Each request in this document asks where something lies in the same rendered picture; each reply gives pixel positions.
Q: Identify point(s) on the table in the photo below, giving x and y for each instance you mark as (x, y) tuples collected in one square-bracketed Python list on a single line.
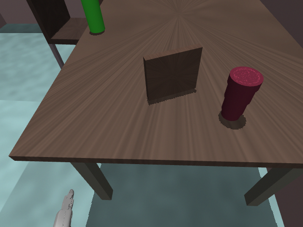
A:
[(97, 110)]

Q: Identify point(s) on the left robot hand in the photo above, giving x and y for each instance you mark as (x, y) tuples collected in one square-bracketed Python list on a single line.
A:
[(64, 216)]

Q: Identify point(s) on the chair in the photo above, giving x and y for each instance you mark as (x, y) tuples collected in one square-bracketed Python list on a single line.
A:
[(56, 24)]

